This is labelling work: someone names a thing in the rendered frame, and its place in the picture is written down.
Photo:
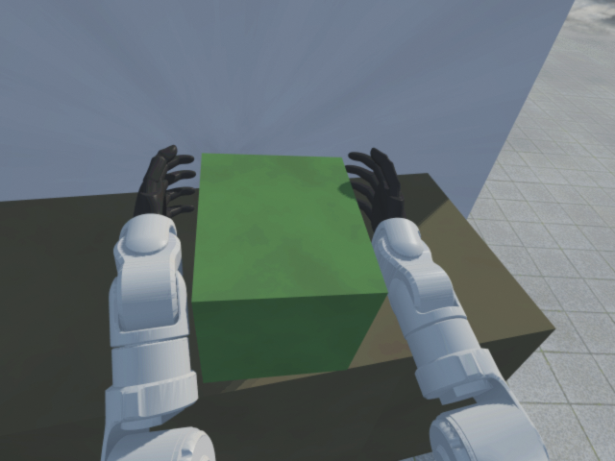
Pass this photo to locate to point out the robot left hand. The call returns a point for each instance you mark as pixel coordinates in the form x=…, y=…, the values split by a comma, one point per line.
x=152, y=195

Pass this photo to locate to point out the robot right hand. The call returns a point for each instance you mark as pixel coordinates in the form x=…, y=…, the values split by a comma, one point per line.
x=384, y=194

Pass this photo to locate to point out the right robot upper arm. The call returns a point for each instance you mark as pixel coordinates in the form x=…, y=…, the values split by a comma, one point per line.
x=491, y=430

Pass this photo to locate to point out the right robot forearm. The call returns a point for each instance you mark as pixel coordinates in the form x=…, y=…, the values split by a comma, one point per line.
x=451, y=365

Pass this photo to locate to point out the carton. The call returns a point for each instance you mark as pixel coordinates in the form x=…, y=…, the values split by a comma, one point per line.
x=286, y=280

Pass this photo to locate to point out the left robot upper arm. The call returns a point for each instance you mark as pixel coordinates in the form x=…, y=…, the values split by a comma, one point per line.
x=178, y=444

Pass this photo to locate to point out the pedestal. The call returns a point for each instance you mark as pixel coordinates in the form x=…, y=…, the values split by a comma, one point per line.
x=56, y=270

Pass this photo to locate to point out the left robot forearm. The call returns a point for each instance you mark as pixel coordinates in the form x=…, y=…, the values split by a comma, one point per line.
x=151, y=377

